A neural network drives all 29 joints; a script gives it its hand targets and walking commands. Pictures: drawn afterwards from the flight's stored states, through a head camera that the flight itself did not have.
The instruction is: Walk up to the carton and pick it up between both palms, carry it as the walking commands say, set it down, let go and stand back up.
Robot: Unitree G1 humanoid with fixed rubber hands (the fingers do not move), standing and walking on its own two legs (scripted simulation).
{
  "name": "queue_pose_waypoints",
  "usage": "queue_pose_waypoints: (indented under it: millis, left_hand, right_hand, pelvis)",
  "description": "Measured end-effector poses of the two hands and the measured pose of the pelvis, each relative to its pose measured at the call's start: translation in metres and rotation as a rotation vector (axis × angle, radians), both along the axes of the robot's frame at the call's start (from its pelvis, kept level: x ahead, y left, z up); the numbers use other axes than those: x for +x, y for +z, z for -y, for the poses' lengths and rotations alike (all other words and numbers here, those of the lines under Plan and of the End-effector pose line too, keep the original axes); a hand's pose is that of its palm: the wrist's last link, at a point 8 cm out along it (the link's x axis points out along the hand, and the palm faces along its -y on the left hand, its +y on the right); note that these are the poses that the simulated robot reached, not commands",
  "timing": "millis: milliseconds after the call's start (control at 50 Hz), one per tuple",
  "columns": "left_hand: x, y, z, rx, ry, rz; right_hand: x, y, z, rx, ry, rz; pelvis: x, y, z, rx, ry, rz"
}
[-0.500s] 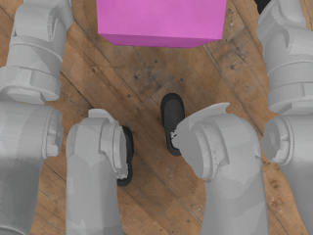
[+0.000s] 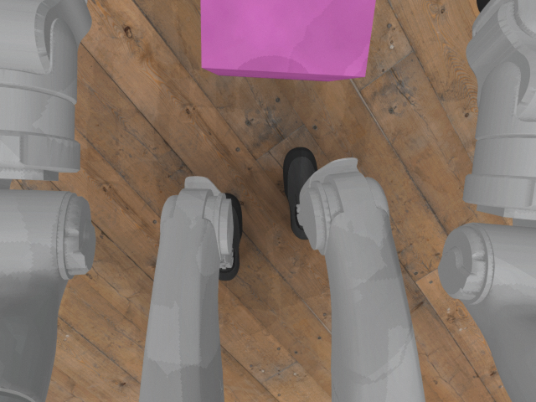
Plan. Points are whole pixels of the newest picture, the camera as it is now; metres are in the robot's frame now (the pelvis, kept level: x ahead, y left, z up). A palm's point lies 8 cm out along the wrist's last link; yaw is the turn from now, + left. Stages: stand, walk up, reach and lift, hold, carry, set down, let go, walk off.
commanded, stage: set down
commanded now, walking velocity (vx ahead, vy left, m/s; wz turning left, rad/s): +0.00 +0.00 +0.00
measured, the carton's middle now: out of the picture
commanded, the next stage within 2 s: let go in 0.70 s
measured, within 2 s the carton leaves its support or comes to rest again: neither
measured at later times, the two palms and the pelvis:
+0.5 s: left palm out of the picture +0.58 +0.13 +0.02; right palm out of the picture +0.49 -0.25 +0.02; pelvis -0.01 +0.01 +0.12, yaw -1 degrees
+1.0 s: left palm out of the picture +0.48 +0.15 +0.07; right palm out of the picture +0.41 -0.26 +0.07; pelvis +0.03 -0.02 +0.20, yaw +0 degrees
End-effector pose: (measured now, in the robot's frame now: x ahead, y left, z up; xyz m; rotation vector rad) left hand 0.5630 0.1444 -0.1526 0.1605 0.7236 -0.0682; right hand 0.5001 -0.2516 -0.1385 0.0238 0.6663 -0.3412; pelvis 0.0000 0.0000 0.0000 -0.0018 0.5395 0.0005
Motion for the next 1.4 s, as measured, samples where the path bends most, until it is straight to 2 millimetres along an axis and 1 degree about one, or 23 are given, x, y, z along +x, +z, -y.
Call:
queue_pose_waypoints:
  millis: [40, 80, 160, 240, 280, 340, 400, 480, 540, 580, 680, 760, 820, 860, 900, 960, 1020, 1080, 1160, 1200, 1260, 1340, 1400]
  left_hand:
    - [-0.003, 0.013, 0.004, -0.009, -0.021, 0.002]
    - [-0.003, 0.030, 0.008, -0.015, -0.036, 0.014]
    - [0.005, 0.071, 0.013, -0.027, -0.048, 0.051]
    - [0.017, 0.106, 0.011, -0.009, -0.045, 0.062]
    - [0.021, 0.121, 0.010, -0.003, -0.040, 0.064]
    - [0.022, 0.141, 0.012, 0.014, -0.048, 0.072]
    - [0.020, 0.161, 0.015, 0.011, -0.053, 0.079]
    - [0.015, 0.175, 0.013, -0.001, -0.032, 0.041]
    - [0.011, 0.184, 0.009, 0.001, -0.017, 0.027]
    - [0.008, 0.189, 0.006, 0.005, -0.011, 0.023]
    - [0.005, 0.194, 0.004, 0.019, -0.010, -0.013]
    - [0.002, 0.201, 0.007, 0.040, -0.002, 0.007]
    - [-0.005, 0.200, 0.006, 0.075, 0.011, -0.016]
    - [-0.014, 0.201, 0.004, 0.094, 0.026, -0.027]
    - [-0.029, 0.207, 0.002, 0.114, 0.026, -0.009]
    - [-0.061, 0.218, -0.002, 0.135, 0.024, -0.003]
    - [-0.097, 0.225, -0.009, 0.149, 0.043, -0.052]
    - [-0.131, 0.234, -0.015, 0.153, 0.057, -0.082]
    - [-0.166, 0.249, -0.017, 0.132, 0.051, -0.098]
    - [-0.179, 0.262, -0.016, 0.117, 0.039, -0.089]
    - [-0.195, 0.286, -0.016, 0.100, 0.036, -0.066]
    - [-0.217, 0.322, -0.025, 0.084, 0.062, -0.005]
    - [-0.240, 0.338, -0.036, 0.086, 0.078, -0.001]
  right_hand:
    - [0.000, 0.019, 0.002, -0.002, 0.010, 0.010]
    - [-0.001, 0.037, 0.004, -0.008, 0.021, 0.006]
    - [-0.004, 0.067, 0.008, 0.003, 0.012, -0.006]
    - [-0.008, 0.087, 0.014, 0.020, -0.032, -0.011]
    - [-0.009, 0.097, 0.016, 0.026, -0.042, -0.002]
    - [-0.010, 0.112, 0.014, 0.041, -0.037, 0.025]
    - [-0.009, 0.128, 0.008, 0.055, -0.007, 0.035]
    - [-0.009, 0.149, 0.003, 0.051, 0.007, 0.017]
    - [-0.011, 0.167, 0.004, 0.043, 0.000, 0.014]
    - [-0.011, 0.175, 0.005, 0.031, 0.002, 0.003]
    - [-0.010, 0.180, 0.010, 0.006, 0.003, -0.044]
    - [-0.008, 0.185, 0.006, 0.017, 0.037, -0.029]
    - [-0.011, 0.182, 0.003, 0.011, 0.083, -0.068]
    - [-0.019, 0.182, 0.003, 0.003, 0.106, -0.089]
    - [-0.033, 0.186, 0.003, -0.016, 0.146, -0.097]
    - [-0.063, 0.198, 0.004, -0.027, 0.211, -0.115]
    - [-0.099, 0.208, 0.008, -0.031, 0.255, -0.179]
    - [-0.133, 0.227, 0.016, -0.049, 0.268, -0.211]
    - [-0.172, 0.257, 0.025, -0.076, 0.274, -0.221]
    - [-0.189, 0.272, 0.025, -0.082, 0.275, -0.219]
    - [-0.211, 0.292, 0.022, -0.064, 0.266, -0.211]
    - [-0.235, 0.317, 0.007, -0.042, 0.277, -0.167]
    - [-0.249, 0.329, -0.007, -0.022, 0.280, -0.139]
  pelvis:
    - [0.002, 0.012, -0.002, -0.002, -0.004, 0.005]
    - [0.003, 0.023, -0.003, -0.003, -0.009, 0.015]
    - [0.003, 0.045, -0.006, -0.009, -0.011, 0.043]
    - [0.000, 0.065, -0.009, -0.013, -0.010, 0.063]
    - [-0.001, 0.074, -0.011, -0.008, -0.012, 0.067]
    - [-0.004, 0.087, -0.012, 0.001, -0.019, 0.074]
    - [-0.005, 0.099, -0.012, 0.018, -0.029, 0.086]
    - [-0.008, 0.116, -0.009, 0.035, -0.036, 0.101]
    - [-0.008, 0.131, -0.007, 0.037, -0.037, 0.103]
    - [-0.007, 0.141, -0.005, 0.035, -0.035, 0.104]
    - [-0.003, 0.161, -0.002, 0.020, -0.022, 0.100]
    - [0.003, 0.171, 0.001, 0.018, -0.021, 0.103]
    - [0.009, 0.177, 0.004, 0.019, -0.018, 0.116]
    - [0.014, 0.181, 0.007, 0.024, -0.017, 0.129]
    - [0.021, 0.186, 0.010, 0.031, -0.021, 0.150]
    - [0.030, 0.195, 0.015, 0.039, -0.021, 0.192]
    - [0.036, 0.206, 0.018, 0.043, -0.025, 0.236]
    - [0.039, 0.216, 0.022, 0.046, -0.032, 0.276]
    - [0.041, 0.226, 0.024, 0.037, -0.034, 0.312]
    - [0.042, 0.231, 0.025, 0.034, -0.035, 0.323]
    - [0.049, 0.236, 0.027, 0.029, -0.035, 0.317]
    - [0.060, 0.245, 0.027, 0.016, -0.027, 0.383]
    - [0.069, 0.252, 0.026, 0.004, -0.016, 0.462]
